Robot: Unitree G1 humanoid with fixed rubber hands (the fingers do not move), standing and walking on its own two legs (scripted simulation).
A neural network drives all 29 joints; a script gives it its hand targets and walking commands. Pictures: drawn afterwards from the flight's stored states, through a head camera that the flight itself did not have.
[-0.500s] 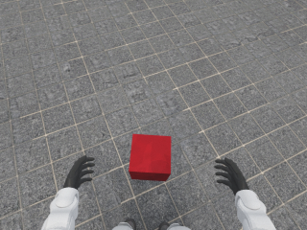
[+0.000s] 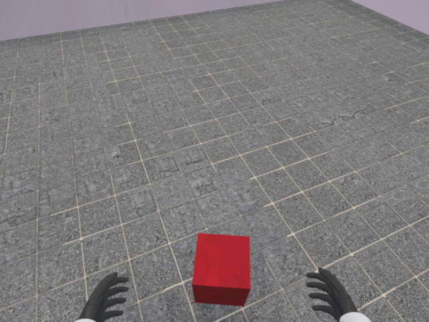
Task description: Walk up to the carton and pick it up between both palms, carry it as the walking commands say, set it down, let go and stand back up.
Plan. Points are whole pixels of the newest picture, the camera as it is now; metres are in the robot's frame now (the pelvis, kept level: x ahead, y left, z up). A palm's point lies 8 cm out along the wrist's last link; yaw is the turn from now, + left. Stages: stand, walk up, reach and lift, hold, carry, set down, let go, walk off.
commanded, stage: let go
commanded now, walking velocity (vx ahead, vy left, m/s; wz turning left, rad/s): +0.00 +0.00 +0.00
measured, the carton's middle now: (221, 270) +0.44 -0.03 -0.65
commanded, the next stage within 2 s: stand in 0.16 s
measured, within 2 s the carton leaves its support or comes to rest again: neither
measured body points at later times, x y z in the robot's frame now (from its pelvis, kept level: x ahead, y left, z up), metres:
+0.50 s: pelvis +0.02 +0.00 +0.00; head +0.02 -0.01 +0.45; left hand +0.15 +0.29 -0.09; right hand +0.16 -0.30 -0.09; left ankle +0.00 +0.09 -0.74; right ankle -0.03 -0.11 -0.74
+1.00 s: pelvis +0.02 -0.01 +0.00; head +0.01 -0.01 +0.45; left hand +0.14 +0.29 -0.10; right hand +0.15 -0.31 -0.10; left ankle +0.00 +0.09 -0.74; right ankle -0.03 -0.11 -0.74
